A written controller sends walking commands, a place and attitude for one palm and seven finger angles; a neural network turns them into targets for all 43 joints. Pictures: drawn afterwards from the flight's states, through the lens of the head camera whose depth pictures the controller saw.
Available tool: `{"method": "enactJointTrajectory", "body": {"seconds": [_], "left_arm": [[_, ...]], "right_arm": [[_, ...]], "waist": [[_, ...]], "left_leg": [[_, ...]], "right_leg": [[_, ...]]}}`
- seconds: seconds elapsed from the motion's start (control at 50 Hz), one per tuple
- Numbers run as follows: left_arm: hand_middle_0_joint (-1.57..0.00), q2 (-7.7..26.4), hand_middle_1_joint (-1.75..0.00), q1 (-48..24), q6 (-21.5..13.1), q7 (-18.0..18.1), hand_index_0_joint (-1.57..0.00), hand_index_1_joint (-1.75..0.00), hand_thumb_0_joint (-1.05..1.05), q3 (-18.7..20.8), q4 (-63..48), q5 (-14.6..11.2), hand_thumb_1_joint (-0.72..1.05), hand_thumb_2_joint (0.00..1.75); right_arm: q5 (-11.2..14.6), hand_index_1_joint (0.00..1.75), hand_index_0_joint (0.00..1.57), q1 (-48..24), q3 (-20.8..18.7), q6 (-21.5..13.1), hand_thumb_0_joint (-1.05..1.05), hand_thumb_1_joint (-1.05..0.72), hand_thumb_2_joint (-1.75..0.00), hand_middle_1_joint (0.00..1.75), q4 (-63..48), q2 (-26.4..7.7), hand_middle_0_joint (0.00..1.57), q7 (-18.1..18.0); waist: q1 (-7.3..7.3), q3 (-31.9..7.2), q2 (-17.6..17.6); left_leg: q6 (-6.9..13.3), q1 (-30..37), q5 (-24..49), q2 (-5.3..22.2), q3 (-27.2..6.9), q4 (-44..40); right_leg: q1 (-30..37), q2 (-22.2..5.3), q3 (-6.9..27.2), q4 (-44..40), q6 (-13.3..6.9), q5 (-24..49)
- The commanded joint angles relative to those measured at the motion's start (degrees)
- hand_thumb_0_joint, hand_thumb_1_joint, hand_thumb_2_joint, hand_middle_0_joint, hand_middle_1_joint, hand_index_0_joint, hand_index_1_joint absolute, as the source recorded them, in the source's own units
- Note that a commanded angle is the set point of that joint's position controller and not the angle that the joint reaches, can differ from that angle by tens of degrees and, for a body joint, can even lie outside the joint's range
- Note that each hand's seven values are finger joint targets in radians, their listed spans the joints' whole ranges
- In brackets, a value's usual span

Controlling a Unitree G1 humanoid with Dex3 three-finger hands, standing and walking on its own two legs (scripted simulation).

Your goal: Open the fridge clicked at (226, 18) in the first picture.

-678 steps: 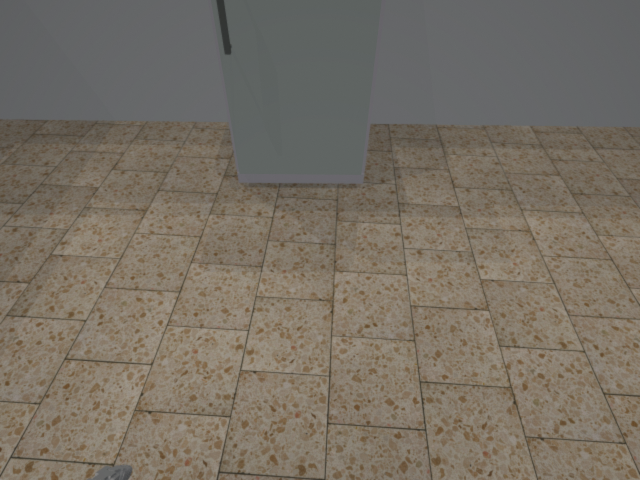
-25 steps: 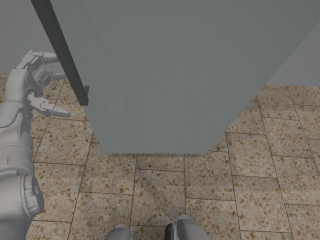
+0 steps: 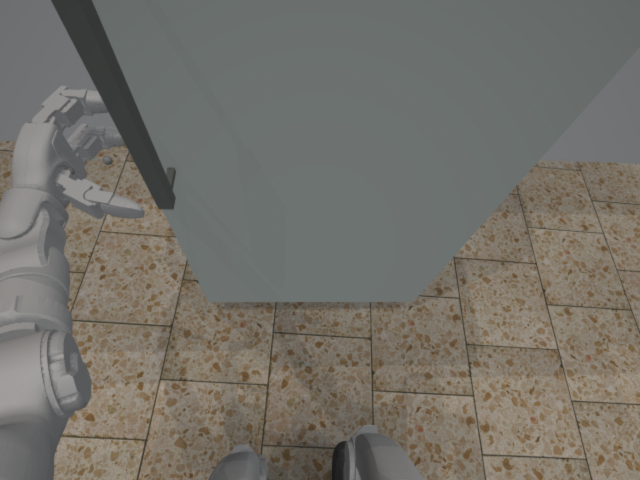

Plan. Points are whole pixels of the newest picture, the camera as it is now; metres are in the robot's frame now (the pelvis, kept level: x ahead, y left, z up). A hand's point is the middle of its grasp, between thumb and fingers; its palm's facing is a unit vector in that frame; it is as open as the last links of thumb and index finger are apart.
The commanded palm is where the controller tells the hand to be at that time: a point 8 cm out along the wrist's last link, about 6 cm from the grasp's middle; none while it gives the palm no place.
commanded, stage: slide the fingers in behind the handle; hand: left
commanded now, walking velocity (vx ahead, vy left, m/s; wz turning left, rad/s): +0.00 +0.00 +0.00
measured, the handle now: (120, 78) +0.51 +0.20 +0.16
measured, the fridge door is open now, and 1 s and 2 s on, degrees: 0 0 0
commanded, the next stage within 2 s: grip the handle and tug to test in 1.84 s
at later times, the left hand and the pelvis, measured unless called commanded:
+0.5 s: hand (110, 176) +0.45 +0.23 +0.08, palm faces -0.04 -1.00 -0.02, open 14.0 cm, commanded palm +0.44 +0.27 +0.08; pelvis +0.00 +0.00 +0.00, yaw +0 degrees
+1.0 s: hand (140, 175) +0.45 +0.19 +0.08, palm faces -0.02 -1.00 -0.03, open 14.0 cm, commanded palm +0.43 +0.24 +0.08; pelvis +0.00 -0.01 +0.01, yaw +0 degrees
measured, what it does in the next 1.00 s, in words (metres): stands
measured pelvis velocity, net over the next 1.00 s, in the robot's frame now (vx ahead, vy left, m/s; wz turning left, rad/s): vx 0.00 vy -0.01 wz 0.00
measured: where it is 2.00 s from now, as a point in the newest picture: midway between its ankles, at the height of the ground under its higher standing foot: outside the picture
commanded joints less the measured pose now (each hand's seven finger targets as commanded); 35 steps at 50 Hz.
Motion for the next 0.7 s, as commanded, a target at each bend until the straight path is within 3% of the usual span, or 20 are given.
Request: {"method": "enactJointTrajectory", "body": {"seconds": [0.0,0.02,0.04,0.1,0.14,0.22,0.32,0.34,0.38,0.42,0.44,0.5,0.52,0.62,0.68], "left_arm": [[-0.30,15.05,-1.20,-26.24,-3.89,0.99,-0.30,-1.20,0.00,0.63,-11.76,-0.06,-0.50,0.30],[-0.30,15.69,-1.20,-27.10,-3.95,0.96,-0.30,-1.20,0.00,1.05,-11.82,-0.28,-0.50,0.30],[-0.30,16.58,-1.20,-25.75,-3.78,0.75,-0.30,-1.20,0.00,1.89,-11.40,-0.16,-0.50,0.30],[-0.30,14.46,-1.20,-22.87,-3.55,-0.01,-0.30,-1.20,0.00,1.18,-13.09,-1.21,-0.50,0.30],[-0.30,16.14,-1.20,-21.39,-3.60,-0.41,-0.30,-1.20,0.00,2.41,-14.74,-1.56,-0.50,0.30],[-0.30,16.54,-1.20,-16.48,-3.34,-0.17,-0.30,-1.20,0.00,3.61,-16.43,-2.48,-0.50,0.30],[-0.30,13.61,-1.20,-16.83,-2.96,0.31,-0.30,-1.20,0.00,1.36,-15.57,-2.49,-0.50,0.30],[-0.30,13.95,-1.20,-17.55,-3.31,0.45,-0.30,-1.20,0.00,1.39,-16.84,-2.13,-0.50,0.30],[-0.30,13.35,-1.20,-16.43,-3.86,0.92,-0.30,-1.20,0.00,1.62,-17.64,-2.46,-0.50,0.30],[-0.30,10.49,-1.20,-17.34,-4.63,1.03,-0.30,-1.20,0.00,-0.62,-20.65,-2.95,-0.50,0.30],[-0.30,9.98,-1.20,-18.60,-4.55,1.04,-0.30,-1.20,0.00,-1.36,-19.84,-2.82,-0.50,0.30],[-0.30,10.62,-1.20,-19.81,-3.90,1.77,-0.30,-1.20,0.00,-0.58,-16.20,-2.65,-0.50,0.30],[-0.30,12.62,-1.20,-19.91,-4.05,2.12,-0.30,-1.20,0.00,0.88,-16.30,-2.36,-0.50,0.30],[-0.30,8.21,-1.20,-17.93,-4.55,3.25,-0.30,-1.20,0.00,-2.33,-19.97,-1.80,-0.50,0.30],[-0.30,5.88,-1.20,-16.14,-3.75,3.93,-0.30,-1.20,0.00,-3.02,-18.69,-2.30,-0.50,0.30]], "right_arm": [[-0.14,0.30,0.20,8.94,-3.85,-0.62,0.00,-0.90,-0.90,0.30,-2.46,-10.06,0.20,-0.68],[-0.19,0.30,0.20,9.25,-3.85,-0.56,0.00,-0.90,-0.90,0.30,-2.47,-10.27,0.20,-0.78],[-0.12,0.30,0.20,9.37,-3.86,-0.43,0.00,-0.90,-0.90,0.30,-2.58,-10.42,0.20,-0.80],[-0.02,0.30,0.20,8.53,-3.97,-0.45,0.00,-0.90,-0.90,0.30,-3.40,-10.17,0.20,-0.54],[0.04,0.30,0.20,8.36,-3.91,-0.17,0.00,-0.90,-0.90,0.30,-3.76,-10.28,0.20,-0.48],[0.28,0.30,0.20,7.53,-3.97,0.10,0.00,-0.90,-0.90,0.30,-5.27,-10.10,0.20,-0.38],[0.54,0.30,0.20,6.57,-3.81,-0.11,0.00,-0.90,-0.90,0.30,-5.60,-9.87,0.20,-0.56],[0.48,0.30,0.20,6.73,-3.90,-0.17,0.00,-0.90,-0.90,0.30,-5.42,-9.82,0.20,-0.55],[0.42,0.30,0.20,6.69,-4.20,-0.39,0.00,-0.90,-0.90,0.30,-5.37,-9.78,0.20,-0.52],[0.48,0.30,0.20,6.46,-4.22,-0.82,0.00,-0.90,-0.90,0.30,-5.73,-9.48,0.20,-0.47],[0.50,0.30,0.20,6.39,-4.12,-0.88,0.00,-0.90,-0.90,0.30,-4.91,-9.47,0.20,-0.41],[0.52,0.30,0.20,6.13,-3.95,-1.04,0.00,-0.90,-0.90,0.30,-4.08,-9.67,0.20,-0.61],[0.48,0.30,0.20,6.28,-3.98,-1.09,0.00,-0.90,-0.90,0.30,-4.15,-9.89,0.20,-0.82],[0.23,0.30,0.20,6.33,-4.14,-1.58,0.00,-0.90,-0.90,0.30,-4.47,-9.24,0.20,-0.20],[0.35,0.30,0.20,6.17,-4.47,-1.38,0.00,-0.90,-0.90,0.30,-4.18,-9.18,0.20,0.21]], "waist": [[-1.68,-25.02,8.80],[-2.21,-24.56,7.16],[-1.33,-26.07,7.43],[-0.51,-27.29,8.79],[0.24,-28.49,9.95],[1.14,-26.54,6.17],[0.34,-20.67,6.24],[0.47,-22.46,7.55],[0.67,-23.34,6.10],[0.42,-25.28,8.45],[-0.05,-24.92,8.69],[-0.47,-21.67,5.12],[0.06,-21.75,5.59],[0.86,-25.87,10.16],[0.51,-24.83,5.84]], "left_leg": [[-1.22,14.16,26.68,-0.68,-4.46,-6.17],[-0.94,13.53,26.37,-0.66,-4.70,-6.11],[-1.15,13.59,26.75,-0.69,-4.75,-6.43],[-1.17,14.53,26.66,-0.79,-4.31,-6.88],[-1.27,15.29,28.52,-0.70,-4.08,-6.94],[-0.55,11.84,26.29,-0.98,-3.41,-7.73],[-0.39,10.62,21.24,-1.00,-3.18,-9.06],[-0.56,12.11,22.09,-0.96,-3.19,-9.03],[-0.68,12.94,22.69,-0.84,-3.41,-8.95],[-1.01,16.14,25.95,-0.80,-3.79,-8.52],[-1.27,16.79,25.82,-0.61,-3.95,-8.43],[-0.83,12.17,20.50,-0.99,-3.89,-8.71],[-0.87,12.40,21.42,-0.99,-4.20,-8.67],[-2.42,19.00,31.71,-0.48,-5.21,-7.96],[-2.23,17.75,31.05,-0.26,-4.87,-7.88]], "right_leg": [[12.40,2.79,3.21,-2.59,-1.09,15.46],[12.63,2.92,3.05,-2.49,-1.23,15.70],[13.79,2.89,3.10,-2.33,-1.21,15.92],[14.78,2.83,3.09,-2.82,-1.22,16.06],[15.92,2.90,3.16,-2.67,-1.41,17.41],[19.37,3.04,3.35,-3.19,-1.53,18.40],[16.80,2.94,2.99,-4.10,-1.51,14.25],[16.65,3.00,3.21,-3.98,-1.37,14.40],[16.91,2.95,3.11,-4.09,-1.28,14.59],[15.74,2.99,2.81,-3.48,-1.54,15.36],[14.68,3.05,2.82,-3.77,-1.33,14.92],[15.58,2.77,2.99,-4.04,-1.16,12.94],[15.58,2.78,2.75,-3.52,-1.52,13.19],[13.32,2.78,2.14,-2.54,-1.65,15.82],[13.79,2.85,2.07,-3.07,-1.15,16.45]]}}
